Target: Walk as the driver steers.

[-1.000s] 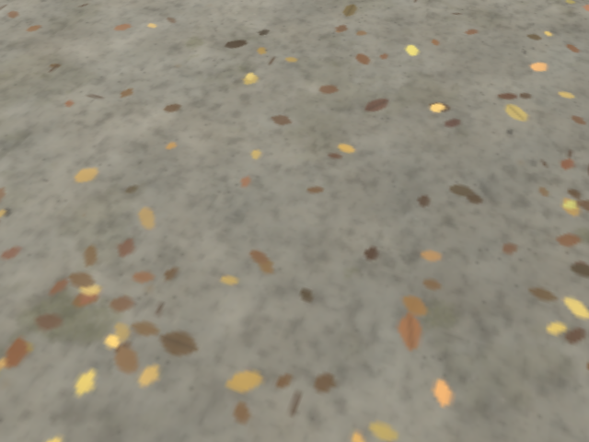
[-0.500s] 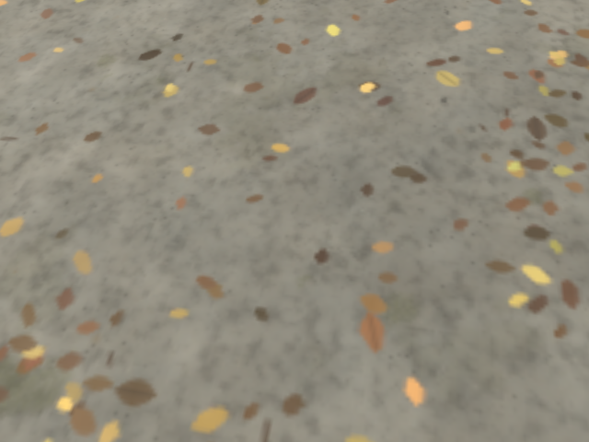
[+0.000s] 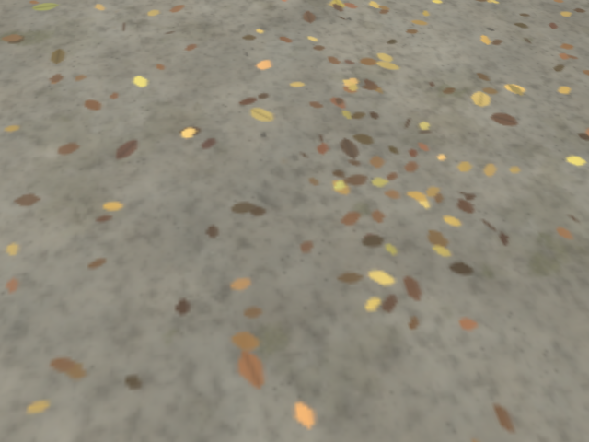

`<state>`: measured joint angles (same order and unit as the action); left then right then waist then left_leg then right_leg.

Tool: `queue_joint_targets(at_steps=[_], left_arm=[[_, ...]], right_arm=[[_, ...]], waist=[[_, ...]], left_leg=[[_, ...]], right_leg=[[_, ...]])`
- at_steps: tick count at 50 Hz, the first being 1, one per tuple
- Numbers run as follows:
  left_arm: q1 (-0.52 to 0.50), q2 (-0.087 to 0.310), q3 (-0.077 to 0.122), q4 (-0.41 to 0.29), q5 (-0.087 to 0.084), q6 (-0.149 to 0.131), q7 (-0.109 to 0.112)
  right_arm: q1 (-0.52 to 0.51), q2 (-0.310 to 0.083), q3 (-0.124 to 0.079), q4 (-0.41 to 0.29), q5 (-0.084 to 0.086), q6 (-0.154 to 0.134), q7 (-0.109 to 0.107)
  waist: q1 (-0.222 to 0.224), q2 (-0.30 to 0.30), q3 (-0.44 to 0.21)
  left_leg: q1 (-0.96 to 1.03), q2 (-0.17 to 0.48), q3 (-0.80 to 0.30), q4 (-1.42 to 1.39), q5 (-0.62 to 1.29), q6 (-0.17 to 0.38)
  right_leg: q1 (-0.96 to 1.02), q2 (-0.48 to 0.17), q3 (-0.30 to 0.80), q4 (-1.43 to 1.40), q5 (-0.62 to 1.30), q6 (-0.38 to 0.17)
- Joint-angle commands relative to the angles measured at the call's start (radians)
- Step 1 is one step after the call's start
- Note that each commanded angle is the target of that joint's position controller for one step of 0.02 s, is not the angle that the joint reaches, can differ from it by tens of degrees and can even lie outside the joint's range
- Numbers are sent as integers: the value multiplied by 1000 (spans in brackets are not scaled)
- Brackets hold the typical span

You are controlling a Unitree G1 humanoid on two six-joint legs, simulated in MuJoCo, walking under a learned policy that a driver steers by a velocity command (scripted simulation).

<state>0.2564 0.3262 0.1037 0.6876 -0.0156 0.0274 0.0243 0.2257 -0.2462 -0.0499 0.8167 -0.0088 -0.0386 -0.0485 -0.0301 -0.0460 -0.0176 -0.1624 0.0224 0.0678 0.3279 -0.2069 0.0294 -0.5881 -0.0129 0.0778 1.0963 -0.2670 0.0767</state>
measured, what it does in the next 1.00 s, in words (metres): walks ahead: right foot, then left foot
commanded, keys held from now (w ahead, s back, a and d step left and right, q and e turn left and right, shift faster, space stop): e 0.20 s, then no key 0.80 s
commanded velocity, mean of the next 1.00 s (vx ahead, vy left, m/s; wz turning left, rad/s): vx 0.04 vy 0.00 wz -0.26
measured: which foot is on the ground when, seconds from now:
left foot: down 0.00-0.26, up 0.28-0.64, down 0.66-1.00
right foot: up 0.00-0.24, down 0.26-1.00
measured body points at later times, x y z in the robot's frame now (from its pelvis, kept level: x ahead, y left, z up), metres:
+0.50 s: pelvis +0.05 -0.08 -0.01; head +0.09 -0.11 +0.44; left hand +0.28 +0.14 -0.09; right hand +0.11 -0.38 -0.13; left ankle +0.09 +0.08 -0.69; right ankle +0.07 -0.17 -0.75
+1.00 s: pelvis +0.09 -0.06 -0.02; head +0.10 -0.06 +0.43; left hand +0.27 +0.16 -0.13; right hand +0.15 -0.33 -0.14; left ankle +0.10 +0.06 -0.75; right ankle +0.07 -0.17 -0.75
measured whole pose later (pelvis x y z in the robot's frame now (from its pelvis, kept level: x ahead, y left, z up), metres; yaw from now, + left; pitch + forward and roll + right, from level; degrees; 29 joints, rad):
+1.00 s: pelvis +0.09 -0.06 -0.02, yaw -13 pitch -1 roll +0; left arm 0.20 0.23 0.04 0.77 0.01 0.00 0.01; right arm 0.19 -0.22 -0.02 0.80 -0.01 -0.02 -0.02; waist 0.00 0.00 0.03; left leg -0.23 0.02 0.00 0.57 -0.32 -0.01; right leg -0.25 0.03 0.02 0.56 -0.29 -0.02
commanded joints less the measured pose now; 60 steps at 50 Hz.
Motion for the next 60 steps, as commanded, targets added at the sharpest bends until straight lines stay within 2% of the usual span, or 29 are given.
queue_joint_targets(at_steps=[1,5,10,11,12,13,14,15,16,18,19,22,25,28,30,31,32,33,34,35,36,37,40,46,55,56,57,59,60], left_arm=[[-130,26,-2,-135,1,-29,-7],[-143,8,-15,-175,1,-17,-29],[-134,36,0,-210,-6,5,-55],[-92,37,6,-198,-2,5,-57],[-10,76,27,-169,3,1,-49],[74,170,52,-167,6,-2,-29],[39,259,51,-206,20,-10,-16],[67,169,29,-194,27,-29,-31],[24,135,11,-180,29,-42,-37],[-85,88,-7,-174,10,-47,-37],[-121,91,-10,-174,15,-48,-36],[-150,64,-22,-157,31,-63,-28],[-145,57,-26,-129,30,-61,-19],[-126,64,-27,-100,32,-52,-22],[-132,47,-37,-83,28,-49,-27],[-146,31,-45,-77,23,-49,-27],[-122,11,-53,-60,21,-51,-28],[-86,-7,-61,-47,34,-57,-28],[-28,6,-54,-38,46,-65,-35],[-47,-8,-57,-39,48,-63,-31],[-99,22,-50,-39,43,-57,-27],[-120,21,-46,-41,36,-51,-22],[-103,4,-46,-31,33,-37,-18],[-83,-11,-42,3,27,-40,-15],[-66,-9,-36,58,23,-33,1],[-47,-12,-35,74,22,-30,2],[-34,2,-29,84,15,-28,3],[-29,4,-26,84,4,-36,5],[-29,-3,-28,81,-3,-51,4]], right_arm=[[20,-187,-45,-46,-5,-10,-3],[-13,-225,-61,-63,7,4,12],[-32,-254,-76,-73,47,9,32],[-42,-248,-74,-72,59,11,33],[-6,-206,-61,-59,54,9,35],[32,-149,-38,-74,9,5,40],[59,-78,-5,-122,-37,-2,46],[-3,-177,-34,-110,-4,0,46],[-40,-198,-41,-115,27,9,44],[-33,-188,-42,-91,13,31,26],[-10,-188,-44,-81,7,40,23],[28,-153,-37,-67,7,48,18],[-25,-117,-22,-85,4,50,17],[-57,-123,-21,-96,7,52,22],[-53,-117,-20,-95,9,48,26],[-34,-103,-16,-88,5,43,30],[-23,-103,-12,-85,-9,37,33],[-9,-142,-16,-90,-19,31,31],[-23,-207,-29,-94,-11,31,28],[-55,-168,-26,-82,5,30,35],[-78,-121,-14,-94,3,25,40],[-80,-110,-10,-92,-5,19,40],[-50,-108,-5,-82,-3,4,36],[-45,-103,0,-77,0,8,26],[-39,-87,5,-40,2,9,27],[-18,-84,4,-25,3,11,26],[-6,-97,-2,-16,9,14,25],[-2,-99,-4,-17,22,10,22],[7,-94,-2,-22,27,-2,21]], waist=[[-43,167,53],[-33,192,41],[-3,203,-4],[28,185,-26],[58,119,-76],[78,-70,-161],[19,-287,-216],[103,-143,-282],[81,-108,-198],[30,-61,-116],[4,-71,-106],[-19,-74,-108],[5,-83,-90],[33,-89,-62],[26,-81,-43],[4,-67,-37],[-6,-36,-39],[12,19,-63],[72,141,-57],[70,218,-51],[42,180,-15],[34,158,-13],[26,116,-8],[21,59,-12],[26,43,1],[26,44,-19],[27,48,-1],[29,62,99],[25,66,140]], left_leg=[[158,252,-172,-148,95,170],[73,258,-54,-106,239,174],[90,302,-27,33,350,129],[71,281,-5,110,359,102],[12,221,49,264,368,56],[-210,147,103,529,69,-24],[-498,25,52,805,-510,-86],[-507,31,-85,929,-475,-93],[-512,56,-95,943,-404,-80],[-467,85,-109,849,-269,-81],[-393,72,-96,845,-207,-88],[-307,54,-94,733,-125,-100],[-260,57,-104,544,-122,-99],[-198,44,-93,418,-152,-90],[-144,32,-84,306,-121,-75],[-81,24,-72,192,-36,-63],[-4,34,-90,94,100,-49],[73,104,-166,89,271,-29],[73,151,-185,132,320,11],[-46,133,-190,111,98,39],[-96,101,-173,95,11,24],[-109,87,-157,98,2,4],[-89,65,-130,128,46,-16],[-70,53,-120,152,87,-10],[-76,37,-109,147,90,-13],[-69,25,-98,144,-8,-9],[-91,10,-91,149,-171,7],[-171,22,-131,125,-460,51],[-190,39,-164,112,-524,72]], right_leg=[[-182,-39,-14,-103,16,21],[-18,-63,-84,-259,9,-2],[138,-26,-133,-470,2,-86],[235,1,-146,-588,75,-114],[407,35,-136,-688,185,-148],[664,-136,87,-693,503,-208],[782,-398,427,-650,809,-408],[697,-413,419,-705,698,-465],[625,-347,304,-715,622,-411],[489,-239,176,-735,492,-315],[411,-212,133,-750,522,-308],[364,-187,84,-772,532,-314],[372,-185,92,-777,428,-314],[354,-193,130,-778,277,-323],[340,-186,153,-765,195,-311],[320,-168,145,-746,162,-287],[295,-139,134,-731,132,-244],[270,-93,107,-690,68,-190],[246,-17,39,-658,-9,-150],[325,15,-13,-657,-7,-117],[350,11,-12,-639,21,-109],[357,6,-11,-628,55,-116],[353,-7,9,-628,124,-134],[364,-9,8,-615,179,-125],[394,-15,9,-612,207,-116],[402,-3,-3,-612,109,-120],[380,17,-18,-600,-66,-132],[275,18,-2,-608,-381,-162],[230,7,15,-606,-433,-176]])
Next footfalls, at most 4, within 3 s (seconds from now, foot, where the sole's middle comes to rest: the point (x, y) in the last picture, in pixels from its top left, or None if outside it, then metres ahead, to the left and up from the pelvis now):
0.26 right None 0.11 -0.18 -0.79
0.66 left None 0.14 0.06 -0.79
1.78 left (292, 437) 0.52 -0.03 -0.79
2.32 right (400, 353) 0.73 -0.31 -0.79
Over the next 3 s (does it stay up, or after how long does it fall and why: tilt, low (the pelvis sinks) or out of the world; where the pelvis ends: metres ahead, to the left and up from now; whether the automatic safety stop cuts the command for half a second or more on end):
stays up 0.92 -0.10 -0.01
